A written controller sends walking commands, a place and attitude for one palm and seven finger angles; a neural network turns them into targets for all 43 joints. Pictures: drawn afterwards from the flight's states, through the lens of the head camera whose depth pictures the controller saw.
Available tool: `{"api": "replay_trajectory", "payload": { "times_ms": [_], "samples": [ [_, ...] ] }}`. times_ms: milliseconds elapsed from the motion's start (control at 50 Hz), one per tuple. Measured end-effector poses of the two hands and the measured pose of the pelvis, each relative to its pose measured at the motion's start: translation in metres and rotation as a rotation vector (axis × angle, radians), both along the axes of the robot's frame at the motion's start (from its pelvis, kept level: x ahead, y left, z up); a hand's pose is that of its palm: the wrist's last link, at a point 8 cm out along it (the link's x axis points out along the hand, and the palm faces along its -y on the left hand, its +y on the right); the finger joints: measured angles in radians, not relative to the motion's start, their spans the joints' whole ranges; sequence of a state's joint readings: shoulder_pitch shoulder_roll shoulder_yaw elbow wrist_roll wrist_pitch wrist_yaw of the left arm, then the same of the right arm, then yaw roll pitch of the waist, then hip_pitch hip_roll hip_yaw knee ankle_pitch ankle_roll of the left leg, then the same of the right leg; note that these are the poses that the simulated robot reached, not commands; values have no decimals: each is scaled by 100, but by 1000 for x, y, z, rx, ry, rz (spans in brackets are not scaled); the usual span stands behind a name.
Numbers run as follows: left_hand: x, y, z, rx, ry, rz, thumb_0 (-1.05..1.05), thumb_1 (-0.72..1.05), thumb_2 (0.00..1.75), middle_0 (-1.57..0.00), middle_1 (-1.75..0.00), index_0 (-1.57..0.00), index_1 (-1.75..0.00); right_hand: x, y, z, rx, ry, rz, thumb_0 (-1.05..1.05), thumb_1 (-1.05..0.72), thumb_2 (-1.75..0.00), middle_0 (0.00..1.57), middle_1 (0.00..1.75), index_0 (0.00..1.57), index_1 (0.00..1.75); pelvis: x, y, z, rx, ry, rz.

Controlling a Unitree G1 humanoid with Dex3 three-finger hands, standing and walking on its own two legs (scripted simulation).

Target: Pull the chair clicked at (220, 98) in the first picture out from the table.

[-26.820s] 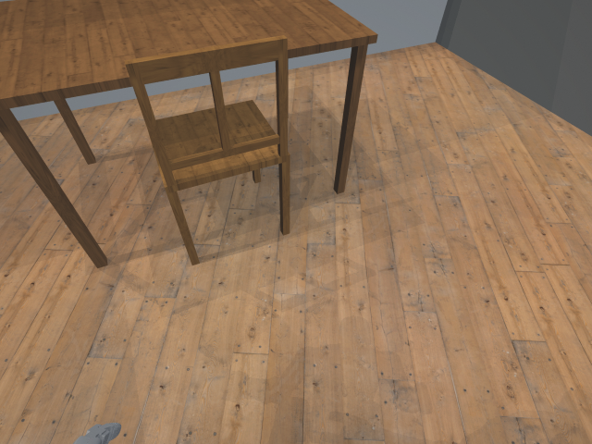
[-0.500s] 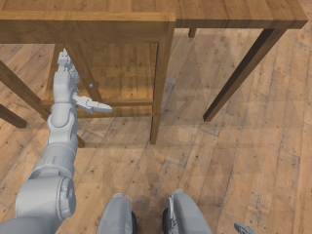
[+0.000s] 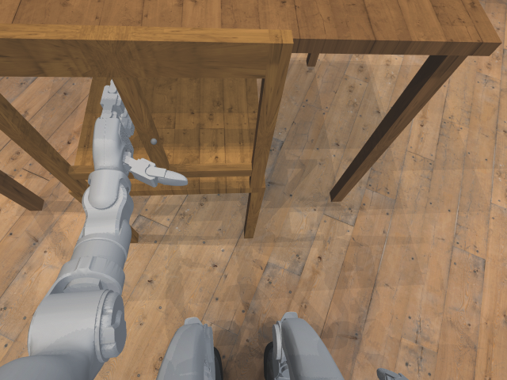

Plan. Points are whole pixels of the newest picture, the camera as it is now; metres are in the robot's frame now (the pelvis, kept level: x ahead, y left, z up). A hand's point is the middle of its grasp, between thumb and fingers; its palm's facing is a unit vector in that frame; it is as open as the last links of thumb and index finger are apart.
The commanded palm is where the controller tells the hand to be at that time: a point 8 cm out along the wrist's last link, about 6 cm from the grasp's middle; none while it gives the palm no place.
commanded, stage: hook a spindle and tug to test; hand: left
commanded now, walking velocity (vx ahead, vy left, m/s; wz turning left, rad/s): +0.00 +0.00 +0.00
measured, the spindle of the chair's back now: (147, 130) +0.51 +0.15 +0.00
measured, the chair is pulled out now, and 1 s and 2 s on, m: -0.01 0.00 0.07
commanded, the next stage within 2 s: step backward, pulling the chair out in 1.56 s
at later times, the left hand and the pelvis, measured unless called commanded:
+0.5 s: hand (158, 139) +0.48 +0.13 +0.02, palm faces +0.02 -1.00 -0.02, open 14.4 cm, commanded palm +0.45 +0.17 +0.02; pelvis +0.00 -0.01 +0.00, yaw +0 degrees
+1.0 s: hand (157, 138) +0.48 +0.13 +0.02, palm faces +0.02 -1.00 -0.01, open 5.6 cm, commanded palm +0.45 +0.17 +0.02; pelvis +0.01 -0.01 +0.00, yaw +0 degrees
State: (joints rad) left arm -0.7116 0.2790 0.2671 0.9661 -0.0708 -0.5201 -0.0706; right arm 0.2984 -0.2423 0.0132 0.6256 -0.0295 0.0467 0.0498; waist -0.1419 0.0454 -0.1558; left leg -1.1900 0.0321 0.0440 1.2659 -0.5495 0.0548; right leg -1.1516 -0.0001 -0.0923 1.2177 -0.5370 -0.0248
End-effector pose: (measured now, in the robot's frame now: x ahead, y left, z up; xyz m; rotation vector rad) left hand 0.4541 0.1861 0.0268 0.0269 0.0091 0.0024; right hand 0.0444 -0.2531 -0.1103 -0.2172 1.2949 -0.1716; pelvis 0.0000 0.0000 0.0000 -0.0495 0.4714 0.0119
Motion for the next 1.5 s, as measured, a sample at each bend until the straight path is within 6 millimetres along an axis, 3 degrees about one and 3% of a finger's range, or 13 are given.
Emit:
{"api": "replay_trajectory", "payload": {
  "times_ms": [200,460,640,760,960,1240,1500],
  "samples": [
    [5,-9,-4,-9,2,-8,-1,-50,30,-8,-15,-8,-16,1,-4,-4,-12,-2,4,1,-91,-90,20,30,20,30,-3,0,-4,0,9,1],
    [3,-7,-1,0,9,18,-1,-47,32,-26,-72,-25,-72,-5,-5,-5,8,16,-8,1,-91,-90,20,30,20,30,-2,-6,-2,8,5,-2],
    [4,-6,-1,-4,9,26,-1,-15,45,-39,-119,-37,-119,-2,-10,-4,1,16,-4,1,-91,-90,20,30,20,30,0,-8,-1,7,8,2],
    [5,-5,-1,-3,8,19,0,15,58,-45,-136,-42,-136,4,-12,-3,-2,15,0,1,-91,-90,20,30,20,30,3,-8,0,7,10,3],
    [5,-5,-1,-14,9,17,1,66,80,-45,-140,-45,-144,14,-9,0,0,-2,5,1,-91,-90,20,30,20,30,8,-6,2,6,12,3],
    [-2,-6,-1,-17,15,9,1,69,76,-41,-142,-41,-145,25,-2,3,22,-21,-6,1,-91,-90,20,30,20,30,15,-3,7,9,8,-7],
    [-29,-8,0,-17,19,-4,1,69,76,-40,-142,-41,-145,49,1,10,30,-76,13,1,-91,-90,20,30,20,30,23,-1,13,11,-11,-7]
  ]
}}
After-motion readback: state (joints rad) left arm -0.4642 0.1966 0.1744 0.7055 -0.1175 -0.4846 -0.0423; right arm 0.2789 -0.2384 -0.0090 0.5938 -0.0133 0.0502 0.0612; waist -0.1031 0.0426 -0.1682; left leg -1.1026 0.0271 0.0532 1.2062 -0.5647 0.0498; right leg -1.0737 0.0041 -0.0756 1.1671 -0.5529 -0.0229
